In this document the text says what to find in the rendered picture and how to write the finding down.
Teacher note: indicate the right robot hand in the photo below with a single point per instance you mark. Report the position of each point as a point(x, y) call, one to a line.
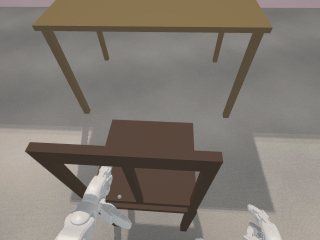
point(266, 231)

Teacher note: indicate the left robot hand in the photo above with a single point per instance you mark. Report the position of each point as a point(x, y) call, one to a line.
point(98, 188)

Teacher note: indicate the chair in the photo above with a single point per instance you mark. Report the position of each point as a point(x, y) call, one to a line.
point(153, 166)

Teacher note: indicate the table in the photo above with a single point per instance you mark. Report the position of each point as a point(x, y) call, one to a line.
point(176, 16)

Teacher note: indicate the left robot forearm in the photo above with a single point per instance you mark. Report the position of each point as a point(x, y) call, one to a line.
point(80, 224)

